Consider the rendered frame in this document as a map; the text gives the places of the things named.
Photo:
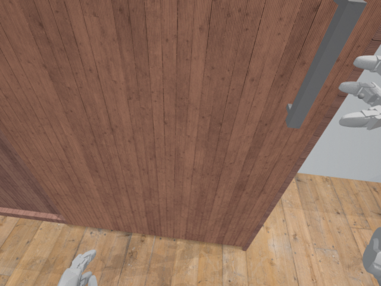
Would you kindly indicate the handle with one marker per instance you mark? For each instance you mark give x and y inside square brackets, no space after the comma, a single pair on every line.
[336,36]

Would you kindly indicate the left robot hand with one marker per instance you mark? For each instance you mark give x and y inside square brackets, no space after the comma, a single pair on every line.
[73,276]

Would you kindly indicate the robot right upper arm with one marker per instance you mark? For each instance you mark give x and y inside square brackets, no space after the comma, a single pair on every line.
[372,256]

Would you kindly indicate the right robot hand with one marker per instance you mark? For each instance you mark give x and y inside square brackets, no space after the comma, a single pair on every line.
[370,118]

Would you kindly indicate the wardrobe door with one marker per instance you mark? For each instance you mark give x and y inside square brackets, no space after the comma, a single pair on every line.
[19,189]
[165,117]

